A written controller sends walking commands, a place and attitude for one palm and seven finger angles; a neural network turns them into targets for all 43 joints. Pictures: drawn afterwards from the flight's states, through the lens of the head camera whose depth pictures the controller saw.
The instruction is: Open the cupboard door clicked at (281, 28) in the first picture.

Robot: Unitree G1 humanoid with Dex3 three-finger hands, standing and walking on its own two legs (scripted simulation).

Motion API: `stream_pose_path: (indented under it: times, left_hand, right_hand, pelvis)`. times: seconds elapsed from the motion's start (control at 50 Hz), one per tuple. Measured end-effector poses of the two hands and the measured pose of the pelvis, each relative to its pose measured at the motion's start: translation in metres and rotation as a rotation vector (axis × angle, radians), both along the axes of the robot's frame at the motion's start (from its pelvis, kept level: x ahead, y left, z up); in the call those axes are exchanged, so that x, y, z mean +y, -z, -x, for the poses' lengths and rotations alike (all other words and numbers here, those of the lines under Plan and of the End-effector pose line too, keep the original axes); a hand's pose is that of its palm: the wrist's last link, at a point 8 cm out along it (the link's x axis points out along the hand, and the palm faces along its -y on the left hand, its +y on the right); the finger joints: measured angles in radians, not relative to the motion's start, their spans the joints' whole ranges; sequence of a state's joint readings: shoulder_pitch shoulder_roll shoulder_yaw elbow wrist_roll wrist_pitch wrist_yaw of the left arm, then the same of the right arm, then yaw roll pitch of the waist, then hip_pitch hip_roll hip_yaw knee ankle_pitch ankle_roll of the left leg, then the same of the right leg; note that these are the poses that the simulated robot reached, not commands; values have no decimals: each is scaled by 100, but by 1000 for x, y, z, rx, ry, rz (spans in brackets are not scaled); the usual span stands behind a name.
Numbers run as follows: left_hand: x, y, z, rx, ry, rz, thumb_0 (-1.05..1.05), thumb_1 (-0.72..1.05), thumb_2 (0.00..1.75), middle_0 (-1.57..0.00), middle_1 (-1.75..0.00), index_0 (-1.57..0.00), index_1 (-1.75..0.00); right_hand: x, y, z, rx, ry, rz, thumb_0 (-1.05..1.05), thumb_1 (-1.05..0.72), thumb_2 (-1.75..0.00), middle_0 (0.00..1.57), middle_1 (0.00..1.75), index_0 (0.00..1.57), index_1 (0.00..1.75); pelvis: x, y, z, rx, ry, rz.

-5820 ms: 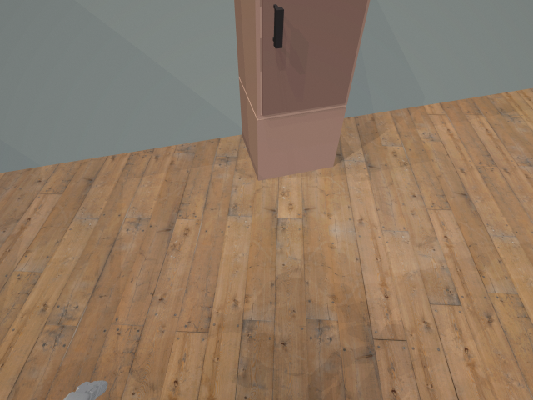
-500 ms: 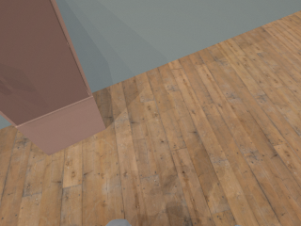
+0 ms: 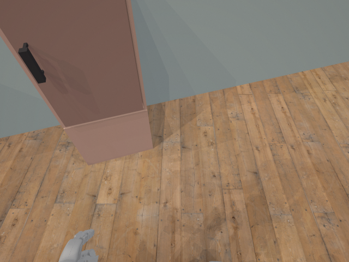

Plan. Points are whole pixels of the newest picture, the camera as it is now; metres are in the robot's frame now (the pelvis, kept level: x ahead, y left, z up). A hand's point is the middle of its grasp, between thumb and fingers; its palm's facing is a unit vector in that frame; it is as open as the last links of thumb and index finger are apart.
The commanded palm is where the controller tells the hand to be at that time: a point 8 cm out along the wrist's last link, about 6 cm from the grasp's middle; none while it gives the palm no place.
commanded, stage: turn to face it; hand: left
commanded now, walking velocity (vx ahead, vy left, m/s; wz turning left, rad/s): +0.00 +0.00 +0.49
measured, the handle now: (33, 62) +0.72 +0.51 +0.03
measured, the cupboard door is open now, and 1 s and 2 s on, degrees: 0 0 0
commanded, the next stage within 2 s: take the last steps up to it in 0.38 s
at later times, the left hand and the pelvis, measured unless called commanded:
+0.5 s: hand out of the picture -0.07 +0.21 -0.18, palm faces +0.29 -0.93 -0.25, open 7.4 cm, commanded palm none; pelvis -0.02 +0.01 -0.01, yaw +14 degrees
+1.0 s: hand out of the picture +0.06 +0.24 -0.16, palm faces +0.27 -0.95 -0.18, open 7.4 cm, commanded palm none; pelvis +0.03 +0.05 +0.01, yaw +17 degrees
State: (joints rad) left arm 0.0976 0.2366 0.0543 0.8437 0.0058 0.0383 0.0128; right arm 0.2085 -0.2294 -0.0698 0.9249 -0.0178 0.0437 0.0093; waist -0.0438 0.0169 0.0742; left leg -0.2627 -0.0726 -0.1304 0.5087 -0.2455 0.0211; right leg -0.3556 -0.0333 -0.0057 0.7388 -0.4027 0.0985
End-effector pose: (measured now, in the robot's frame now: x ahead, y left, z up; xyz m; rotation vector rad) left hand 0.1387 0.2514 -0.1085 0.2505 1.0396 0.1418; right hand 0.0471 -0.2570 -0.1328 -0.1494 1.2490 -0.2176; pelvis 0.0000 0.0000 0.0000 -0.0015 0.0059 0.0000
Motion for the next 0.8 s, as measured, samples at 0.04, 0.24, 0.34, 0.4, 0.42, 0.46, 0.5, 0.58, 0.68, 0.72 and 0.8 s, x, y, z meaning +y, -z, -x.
stream_pose_path:
  times: [0.04, 0.24, 0.34, 0.4, 0.42, 0.46, 0.5, 0.58, 0.68, 0.72, 0.8]
  left_hand:
    - [-9, -2, 1, -32, -8, -14, 1, 91, 90, -20, -30, -20, -30]
    - [-27, -10, 77, 49, -145, -25, 1, 90, 90, -20, -30, -21, -30]
    - [-25, 1, 129, 137, -235, 5, 1, 90, 90, -20, -30, -21, -30]
    - [-19, 11, 165, 203, -289, 27, 1, 90, 90, -20, -30, -21, -30]
    - [-16, 15, 177, 226, -307, 35, 1, 90, 90, -20, -30, -21, -30]
    - [-9, 24, 201, 268, -345, 53, 1, 90, 90, -20, -30, -21, -30]
    - [1, 36, 223, 304, -385, 74, 1, 90, 90, -20, -30, -21, -30]
    - [16, 46, 251, 373, -432, 99, 1, 91, 90, -20, -30, -20, -30]
    - [27, 37, 246, 348, -429, 129, 1, 91, 90, -20, -30, -20, -30]
    - [30, 33, 237, 322, -421, 134, 1, 91, 90, -19, -30, -20, -30]
    - [35, 30, 210, 271, -402, 137, 1, 91, 90, -19, -30, -20, -30]
  right_hand:
    - [-9, 11, 2, 13, -7, -17, 0, -90, -89, 20, 30, 20, 30]
    - [-27, 14, -15, 55, -113, -45, 0, -90, -90, 20, 30, 19, 30]
    - [-17, 9, -36, 66, -190, -28, 0, -91, -90, 20, 30, 19, 30]
    - [-1, 5, -55, 45, -241, -13, 1, -91, -90, 20, 30, 19, 30]
    - [6, 3, -62, 32, -260, -7, 1, -91, -90, 20, 30, 19, 30]
    - [22, -1, -76, -3, -298, 7, 1, -91, -90, 20, 30, 19, 30]
    - [39, -3, -89, -48, -337, 23, 0, -91, -90, 20, 30, 19, 30]
    - [72, -15, -98, -107, -394, 34, 0, -90, -90, 20, 30, 19, 30]
    - [97, -25, -85, -111, -397, 13, 0, -90, -90, 20, 30, 20, 30]
    - [100, -24, -76, -100, -373, 8, 0, -91, -90, 20, 30, 20, 30]
    - [92, -20, -51, -41, -333, 16, -1, -93, -89, 20, 30, 20, 30]
  pelvis:
    - [-10, 6, 0, 2, -23, -15]
    - [-27, -4, 5, -21, -144, -40]
    - [-23, -5, 8, -19, -188, -41]
    - [-14, -3, 11, -15, -207, -33]
    - [-10, -2, 13, -14, -213, -29]
    - [-1, 1, 16, -13, -229, -17]
    - [10, 7, 19, -14, -246, 3]
    - [25, 6, 24, -29, -249, 4]
    - [39, -6, 21, -34, -269, 22]
    - [44, -9, 17, -33, -276, 21]
    - [51, -11, 8, -33, -288, 12]
